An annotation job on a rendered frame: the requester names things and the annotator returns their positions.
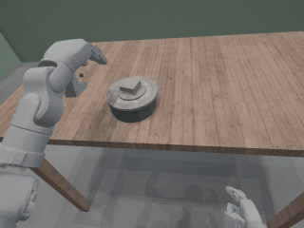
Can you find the robot right hand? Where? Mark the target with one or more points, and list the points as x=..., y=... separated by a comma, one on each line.
x=246, y=213

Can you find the table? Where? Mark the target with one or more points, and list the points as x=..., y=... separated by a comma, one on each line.
x=229, y=94

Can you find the robot left hand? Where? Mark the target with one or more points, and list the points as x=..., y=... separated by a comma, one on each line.
x=74, y=53

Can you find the lid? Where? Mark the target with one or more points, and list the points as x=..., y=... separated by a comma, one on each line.
x=126, y=101

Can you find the knob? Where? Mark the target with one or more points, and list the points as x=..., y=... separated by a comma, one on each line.
x=130, y=85

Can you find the left robot forearm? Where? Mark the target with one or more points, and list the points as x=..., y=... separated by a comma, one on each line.
x=39, y=110

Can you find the robot left upper arm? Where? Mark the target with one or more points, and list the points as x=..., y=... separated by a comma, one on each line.
x=17, y=198

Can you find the pot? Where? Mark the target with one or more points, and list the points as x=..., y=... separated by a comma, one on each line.
x=135, y=115

